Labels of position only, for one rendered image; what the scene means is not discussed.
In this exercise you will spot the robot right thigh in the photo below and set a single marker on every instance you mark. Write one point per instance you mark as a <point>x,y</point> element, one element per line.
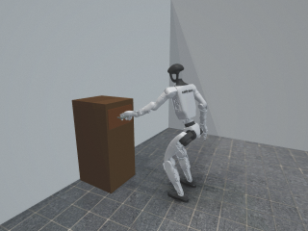
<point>182,152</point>

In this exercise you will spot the cabinet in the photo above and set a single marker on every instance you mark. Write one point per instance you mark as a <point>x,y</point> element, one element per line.
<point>106,158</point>

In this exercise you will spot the robot thigh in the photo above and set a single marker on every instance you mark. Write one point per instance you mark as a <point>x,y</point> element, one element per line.
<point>182,152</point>
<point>176,144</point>

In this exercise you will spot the robot right hand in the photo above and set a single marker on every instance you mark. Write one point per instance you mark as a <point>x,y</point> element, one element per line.
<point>204,129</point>

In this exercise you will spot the drawer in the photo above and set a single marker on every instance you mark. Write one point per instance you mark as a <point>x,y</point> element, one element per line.
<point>113,114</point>

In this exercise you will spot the left robot forearm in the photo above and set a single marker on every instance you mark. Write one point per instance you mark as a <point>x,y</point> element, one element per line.
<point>144,110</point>

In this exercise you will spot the robot left thigh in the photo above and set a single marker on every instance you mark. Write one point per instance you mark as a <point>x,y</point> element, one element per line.
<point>176,144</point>

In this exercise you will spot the right robot forearm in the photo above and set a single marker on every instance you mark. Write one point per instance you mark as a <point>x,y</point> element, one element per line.
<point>203,116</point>

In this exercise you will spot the robot left upper arm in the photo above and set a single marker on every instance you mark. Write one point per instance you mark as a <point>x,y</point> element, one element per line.
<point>168,93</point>

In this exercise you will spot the robot left hand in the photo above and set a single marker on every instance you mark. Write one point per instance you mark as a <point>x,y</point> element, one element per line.
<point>127,113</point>

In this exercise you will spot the handle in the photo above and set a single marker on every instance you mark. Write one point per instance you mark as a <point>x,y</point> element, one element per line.
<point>122,117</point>

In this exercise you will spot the robot right upper arm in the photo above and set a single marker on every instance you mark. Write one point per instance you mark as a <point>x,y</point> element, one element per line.
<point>197,96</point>

